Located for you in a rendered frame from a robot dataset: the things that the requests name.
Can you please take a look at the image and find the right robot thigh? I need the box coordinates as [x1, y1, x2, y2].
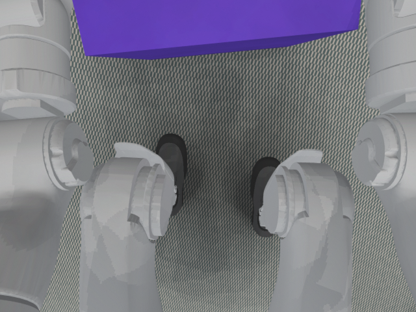
[267, 162, 353, 312]

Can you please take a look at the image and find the left robot forearm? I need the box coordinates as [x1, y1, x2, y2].
[0, 0, 77, 121]

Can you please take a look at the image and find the right robot forearm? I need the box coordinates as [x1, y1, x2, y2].
[363, 0, 416, 114]

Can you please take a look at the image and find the left robot upper arm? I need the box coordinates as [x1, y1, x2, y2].
[0, 116, 94, 312]

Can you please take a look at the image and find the carton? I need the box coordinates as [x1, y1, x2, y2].
[72, 0, 361, 60]

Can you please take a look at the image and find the right robot upper arm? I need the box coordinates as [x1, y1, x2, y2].
[351, 112, 416, 304]

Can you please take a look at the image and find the left robot foot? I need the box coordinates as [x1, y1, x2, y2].
[156, 133, 187, 216]

